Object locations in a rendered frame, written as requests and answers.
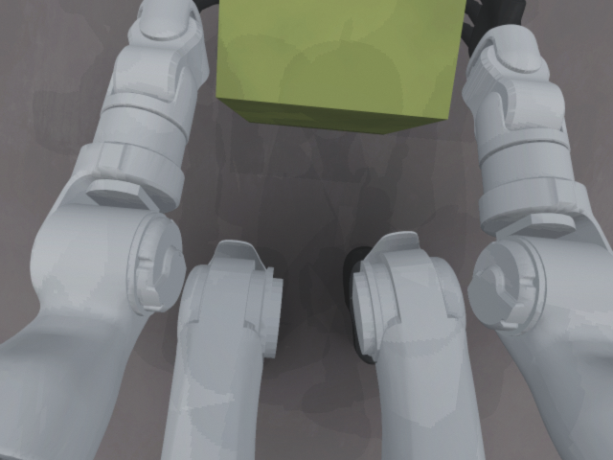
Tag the robot right forearm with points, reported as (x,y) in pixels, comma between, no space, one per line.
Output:
(523,146)

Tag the right robot upper arm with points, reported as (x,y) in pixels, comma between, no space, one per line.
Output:
(550,302)

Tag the left robot upper arm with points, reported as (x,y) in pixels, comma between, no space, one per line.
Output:
(99,273)

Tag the robot left forearm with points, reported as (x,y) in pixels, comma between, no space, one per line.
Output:
(147,114)

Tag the carton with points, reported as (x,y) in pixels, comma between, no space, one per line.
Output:
(369,66)

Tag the right robot shin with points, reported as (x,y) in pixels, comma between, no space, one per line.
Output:
(451,290)

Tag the robot right thigh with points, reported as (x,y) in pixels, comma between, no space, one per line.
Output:
(428,403)

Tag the robot right hand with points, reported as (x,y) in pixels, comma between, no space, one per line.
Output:
(491,14)

